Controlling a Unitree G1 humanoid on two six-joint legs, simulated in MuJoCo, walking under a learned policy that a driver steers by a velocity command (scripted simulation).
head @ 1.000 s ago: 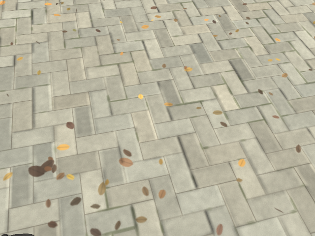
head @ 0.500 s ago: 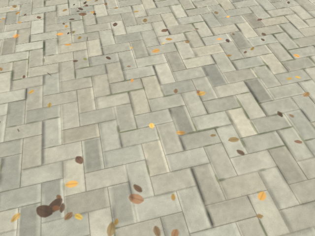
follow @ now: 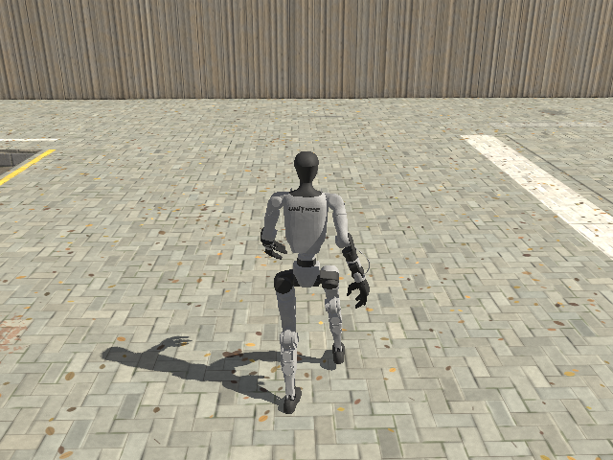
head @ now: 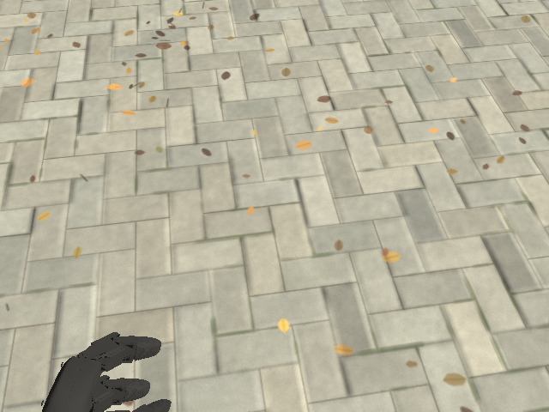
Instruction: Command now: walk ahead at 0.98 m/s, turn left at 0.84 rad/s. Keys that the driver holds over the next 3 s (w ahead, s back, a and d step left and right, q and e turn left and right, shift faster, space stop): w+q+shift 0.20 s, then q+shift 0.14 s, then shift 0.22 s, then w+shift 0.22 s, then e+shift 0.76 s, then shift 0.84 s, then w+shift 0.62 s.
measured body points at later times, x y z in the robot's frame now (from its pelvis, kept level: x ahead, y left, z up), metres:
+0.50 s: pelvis +0.42 +0.03 -0.03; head +0.46 +0.06 +0.42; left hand +0.31 +0.31 -0.15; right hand +0.75 -0.10 -0.08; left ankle +0.54 +0.13 -0.74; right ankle +0.27 -0.17 -0.69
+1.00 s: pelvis +0.68 +0.06 +0.00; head +0.69 +0.06 +0.45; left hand +0.74 +0.37 -0.09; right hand +0.86 -0.18 -0.12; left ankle +0.54 +0.13 -0.73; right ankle +0.81 +0.01 -0.73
